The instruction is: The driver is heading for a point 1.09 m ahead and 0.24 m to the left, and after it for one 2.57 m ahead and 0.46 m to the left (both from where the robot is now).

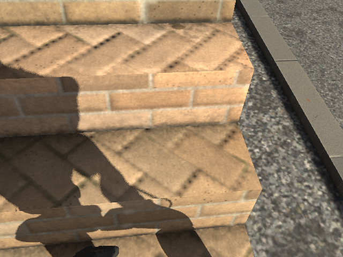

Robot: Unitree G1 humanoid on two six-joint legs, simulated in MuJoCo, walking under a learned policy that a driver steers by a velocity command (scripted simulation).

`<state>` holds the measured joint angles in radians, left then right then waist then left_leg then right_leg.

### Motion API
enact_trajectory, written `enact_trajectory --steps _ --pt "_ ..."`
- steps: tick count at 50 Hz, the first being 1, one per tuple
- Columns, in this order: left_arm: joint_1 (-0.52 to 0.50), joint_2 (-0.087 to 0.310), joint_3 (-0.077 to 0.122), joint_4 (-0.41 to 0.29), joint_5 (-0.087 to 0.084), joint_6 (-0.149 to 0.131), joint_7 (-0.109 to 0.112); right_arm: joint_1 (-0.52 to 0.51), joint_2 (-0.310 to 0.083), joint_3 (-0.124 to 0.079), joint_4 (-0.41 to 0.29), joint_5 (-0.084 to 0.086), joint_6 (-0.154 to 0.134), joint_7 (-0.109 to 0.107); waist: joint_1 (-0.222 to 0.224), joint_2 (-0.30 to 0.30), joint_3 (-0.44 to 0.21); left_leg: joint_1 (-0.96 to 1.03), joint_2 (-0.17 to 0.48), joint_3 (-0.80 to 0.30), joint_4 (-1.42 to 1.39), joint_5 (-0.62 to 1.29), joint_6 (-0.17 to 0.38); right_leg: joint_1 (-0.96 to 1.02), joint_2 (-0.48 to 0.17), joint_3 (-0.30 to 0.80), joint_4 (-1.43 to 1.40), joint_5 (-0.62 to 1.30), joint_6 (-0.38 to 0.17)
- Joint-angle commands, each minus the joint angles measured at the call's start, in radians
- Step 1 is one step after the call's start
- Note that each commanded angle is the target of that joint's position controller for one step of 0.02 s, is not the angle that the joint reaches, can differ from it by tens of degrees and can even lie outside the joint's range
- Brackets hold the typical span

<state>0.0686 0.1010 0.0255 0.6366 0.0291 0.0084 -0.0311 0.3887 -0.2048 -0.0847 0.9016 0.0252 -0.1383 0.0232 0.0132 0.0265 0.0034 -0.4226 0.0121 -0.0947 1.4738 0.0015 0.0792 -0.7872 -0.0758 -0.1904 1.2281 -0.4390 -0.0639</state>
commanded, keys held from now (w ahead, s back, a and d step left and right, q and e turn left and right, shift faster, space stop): w+q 0.14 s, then q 0.40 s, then no key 0.02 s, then e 0.44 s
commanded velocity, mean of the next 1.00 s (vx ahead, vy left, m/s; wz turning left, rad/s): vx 0.18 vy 0.00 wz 0.23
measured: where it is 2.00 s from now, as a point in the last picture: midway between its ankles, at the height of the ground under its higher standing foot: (85, 210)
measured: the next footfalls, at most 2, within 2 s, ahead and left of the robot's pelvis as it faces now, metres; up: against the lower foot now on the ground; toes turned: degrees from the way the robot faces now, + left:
left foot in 0.40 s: +0.31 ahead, +0.27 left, +0.20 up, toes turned +14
right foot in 1.10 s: +0.34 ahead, +0.01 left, +0.21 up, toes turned +9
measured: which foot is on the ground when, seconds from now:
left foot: up 0.00-0.38, down 0.40-1.00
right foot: down 0.00-0.42, up 0.44-1.00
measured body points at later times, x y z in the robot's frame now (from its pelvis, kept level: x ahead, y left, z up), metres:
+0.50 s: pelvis +0.16 +0.14 +0.17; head +0.19 +0.16 +0.62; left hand +0.19 +0.43 +0.05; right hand +0.37 -0.06 +0.06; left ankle +0.27 +0.26 -0.41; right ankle +0.08 -0.09 -0.42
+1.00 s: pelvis +0.22 +0.14 +0.32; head +0.23 +0.19 +0.77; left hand +0.22 +0.40 +0.16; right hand +0.43 -0.06 +0.23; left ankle +0.27 +0.26 -0.41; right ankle +0.29 -0.03 -0.33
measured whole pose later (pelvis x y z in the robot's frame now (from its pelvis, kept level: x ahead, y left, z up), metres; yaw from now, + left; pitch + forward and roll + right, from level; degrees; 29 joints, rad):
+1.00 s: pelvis +0.22 +0.14 +0.32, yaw +12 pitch -1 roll -4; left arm 0.28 0.24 0.07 0.79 0.02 0.11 0.01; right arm 0.17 -0.16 -0.02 0.68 0.01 0.00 -0.15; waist 0.05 -0.02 0.06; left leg -0.38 0.07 0.00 0.61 -0.21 0.04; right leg -0.58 0.04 0.08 1.14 -0.29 0.01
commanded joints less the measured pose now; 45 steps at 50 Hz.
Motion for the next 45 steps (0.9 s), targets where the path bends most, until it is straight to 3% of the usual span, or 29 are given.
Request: enact_trajectory --steps 1,2,3,8,10,12,13,14,15,17,18,19,20,21,22,23,24,25,26,27,30,33,34,36,38,39,41,43,45 --pt "0.139 0.134 0.053 0.111 -0.004 -0.066 0.013 -0.187 0.038 0.019 -0.247 -0.038 0.018 -0.022 -0.011 -0.005 -0.073 -0.402 -0.004 -0.035 0.735 -0.131 0.008 0.287 -0.327 0.726 -0.831 -0.345 -0.13" --pt "0.121 0.103 0.038 0.153 0.009 -0.09 0.007 -0.108 0.06 0.033 -0.253 -0.03 0.049 -0.038 -0.08 -0.059 -0.003 -0.442 -0.002 -0.056 0.743 -0.239 0.008 0.249 -0.293 0.595 -0.831 -0.319 -0.083" --pt "0.127 0.083 0.033 0.169 0.014 -0.111 0.006 -0.059 0.034 0.03 -0.239 -0.018 0.068 -0.037 -0.094 -0.044 0.027 -0.438 0.003 -0.044 0.702 -0.268 0.004 0.265 -0.285 0.479 -0.876 -0.203 -0.057" --pt "0.29 0.174 0.053 0.245 0.042 -0.174 0.022 -0.226 0.058 0.034 -0.316 0.023 0.124 -0.055 -0.043 -0.018 0.098 -0.701 -0.063 0.002 0.974 -0.288 -0.002 0.473 -0.373 0.221 -1.017 0.211 -0.064" --pt "0.315 0.215 0.058 0.228 0.041 -0.175 0.028 -0.254 0.041 0.024 -0.355 0.008 0.143 -0.062 -0.059 -0.001 0.109 -0.763 -0.08 -0.008 0.993 -0.304 -0.026 0.531 -0.354 0.118 -1.03 0.252 -0.049" --pt "0.318 0.278 0.066 0.213 0.027 -0.181 0.015 -0.306 0.037 0.025 -0.415 0.011 0.159 -0.07 -0.075 -0.065 0.105 -0.873 -0.086 -0.014 1.054 -0.387 -0.037 0.621 -0.363 0.088 -1.049 0.336 -0.05" --pt "0.249 0.331 0.086 0.204 0.006 -0.176 0.012 -0.316 0.04 0.031 -0.435 -0.012 0.183 -0.074 -0.1 -0.101 0.135 -0.874 -0.05 0.018 0.88 -0.453 -0.022 0.59 -0.347 0.005 -1.1 0.237 -0.015" --pt "0.215 0.314 0.087 0.189 0.004 -0.177 0.027 -0.332 -0.014 0.016 -0.452 -0.015 0.198 -0.081 -0.106 -0.142 0.139 -0.761 -0.034 0.057 0.717 -0.398 -0.029 0.519 -0.318 -0.061 -1.163 0.229 -0.017" --pt "0.218 0.326 0.084 0.214 -0.005 -0.166 0.026 -0.363 0.01 0.022 -0.448 -0.009 0.19 -0.117 -0.116 -0.279 0.155 -0.744 0.016 0.081 0.488 -0.387 -0.016 0.515 -0.262 -0.129 -1.184 0.253 -0.003" --pt "0.288 0.314 0.087 0.227 0.005 -0.155 0.044 -0.406 -0.004 0.016 -0.45 -0.028 0.195 -0.121 -0.061 -0.284 0.101 -0.744 0.074 0.161 0.298 -0.4 -0.008 0.676 -0.255 -0.126 -1.2 0.308 -0.033" --pt "0.212 0.352 0.087 0.206 -0.047 -0.122 0.048 -0.439 0.014 0.048 -0.505 -0.007 0.203 -0.118 -0.104 -0.34 0.093 -0.471 0.082 0.236 -0.145 -0.675 0.045 0.565 -0.225 -0.163 -1.297 0.583 -0.089" --pt "0.255 0.389 0.095 0.198 -0.046 -0.106 0.049 -0.317 0.025 0.041 -0.459 0.015 0.21 -0.125 -0.116 -0.329 -0.087 -0.236 -0.022 0.291 -0.17 -0.666 0.042 0.674 -0.228 -0.109 -1.156 1.128 -0.14" --pt "0.267 0.387 0.089 0.206 -0.065 -0.096 0.032 -0.042 -0.014 0.016 -0.334 0.024 0.174 -0.117 -0.167 -0.335 -0.287 -0.003 -0.14 0.188 -0.238 -0.646 0.062 0.793 -0.218 -0.11 -0.781 1.603 -0.123" --pt "0.311 0.379 0.089 0.189 -0.059 -0.107 0.009 0.04 -0.128 -0.006 -0.295 -0.014 0.148 -0.1 -0.193 -0.199 -0.356 0.069 -0.105 -0.205 -0.523 -0.648 0.103 0.708 -0.225 -0.036 -0.412 1.409 -0.044" --pt "0.255 0.262 0.067 0.052 -0.033 -0.11 -0.045 -0.029 -0.327 -0.064 -0.272 -0.005 0.172 -0.132 -0.131 0.371 -0.44 0.18 0.016 -0.815 -1.138 -1.02 0.122 0.378 0.038 0.042 -0.053 0.316 0.065" --pt "0.3 0.178 0.06 0.068 0.009 -0.106 -0.08 -0.228 -0.338 -0.054 -0.32 -0.02 0.192 -0.162 -0.042 0.347 -0.446 0.119 0.107 -0.986 -1.322 -1.219 0.055 0.27 0.096 0.263 0.413 0.31 0.109" --pt "0.247 0.14 0.055 0.045 0.031 -0.097 -0.084 -0.3 -0.25 -0.019 -0.327 -0.059 0.188 -0.16 -0.004 0.237 -0.357 -0.012 0.125 -0.889 -1.254 -0.985 0.013 0.221 0.111 0.298 0.666 0.448 0.114" --pt "0.191 0.063 0.029 0.006 0.053 -0.077 -0.062 -0.3 -0.168 -0.008 -0.271 -0.061 0.174 -0.149 0.039 0.088 -0.173 -0.125 0.06 -0.681 -1.05 -0.824 0.042 0.109 0.108 0.3 0.705 0.478 0.092" --pt "0.167 0.022 0.008 -0.007 0.037 -0.063 -0.033 -0.318 -0.103 0.003 -0.256 -0.053 0.161 -0.151 0.057 -0.031 -0.066 -0.18 0.052 -0.53 -0.9 -0.602 0.067 0.051 0.099 0.278 0.662 0.571 0.096" --pt "0.174 0.016 -0.004 -0.007 0.038 -0.054 -0.008 -0.349 -0.048 0.017 -0.241 -0.047 0.148 -0.151 0.061 -0.045 -0.042 -0.204 0.017 -0.424 -0.807 -0.46 0.077 0.064 0.094 0.277 0.623 0.597 0.077" --pt "0.302 0.095 0.01 0.064 0.013 -0.026 0.031 -0.269 0.039 0.048 -0.192 -0.031 0.128 -0.163 0.03 0.032 -0.084 -0.084 0.088 -0.397 -0.816 -0.248 0.115 0.081 0.115 0.333 0.553 0.567 0.087" --pt "0.25 0.077 0.009 0.068 0.0 0.024 0.044 -0.239 0.055 0.064 -0.186 -0.019 0.111 -0.176 0.014 -0.019 -0.062 -0.07 0.125 -0.34 -0.863 -0.223 0.087 0.111 0.124 0.429 0.321 0.506 0.089" --pt "0.231 0.074 0.007 0.069 -0.003 0.048 0.043 -0.167 -0.02 0.05 -0.162 -0.036 0.11 -0.166 -0.007 -0.02 -0.029 -0.036 0.154 -0.356 -0.907 -0.172 0.051 0.073 0.134 0.424 0.278 0.415 0.101" --pt "0.222 0.043 0.011 0.077 -0.01 0.08 0.046 -0.143 -0.014 0.056 -0.179 -0.032 0.106 -0.163 -0.022 0.013 -0.018 0.046 0.2 -0.353 -1.002 -0.213 0.019 0.048 0.149 0.463 0.138 0.299 0.123" --pt "0.183 0.07 0.02 0.076 -0.02 0.104 0.043 -0.203 -0.087 0.034 -0.221 -0.029 0.131 -0.159 -0.016 0.139 0.014 0.12 0.165 -0.277 -1.108 -0.432 -0.022 0.052 0.137 0.324 -0.105 0.174 0.129" --pt "0.188 0.107 0.032 0.111 -0.015 0.098 0.047 -0.202 -0.078 0.026 -0.245 -0.038 0.129 -0.154 -0.034 0.088 -0.004 0.096 0.196 -0.267 -1.123 -0.318 -0.069 0.118 0.149 0.313 -0.124 0.161 0.118" --pt "0.161 0.109 0.045 0.109 -0.001 0.093 0.06 -0.18 -0.127 0.006 -0.247 -0.036 0.118 -0.169 -0.045 0.128 -0.028 0.117 0.294 -0.351 -1.134 -0.327 -0.007 0.05 0.147 0.349 0.113 0.199 0.083" --pt "0.166 0.112 0.056 0.103 0.012 0.086 0.059 -0.17 -0.122 0.011 -0.263 -0.029 0.119 -0.162 -0.026 0.098 0.003 0.111 0.307 -0.318 -1.146 -0.418 0.042 -0.035 0.157 0.4 0.251 0.176 0.092" --pt "0.209 0.125 0.061 0.128 0.006 0.085 0.077 -0.247 -0.054 0.046 -0.298 -0.028 0.117 -0.18 0.011 0.102 -0.028 0.1 0.22 -0.168 -1.117 -0.436 0.061 0.005 0.181 0.349 0.321 0.204 0.091"
Over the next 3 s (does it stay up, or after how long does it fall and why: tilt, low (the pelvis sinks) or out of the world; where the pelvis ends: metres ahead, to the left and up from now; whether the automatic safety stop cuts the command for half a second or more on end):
stays up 0.70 0.13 0.64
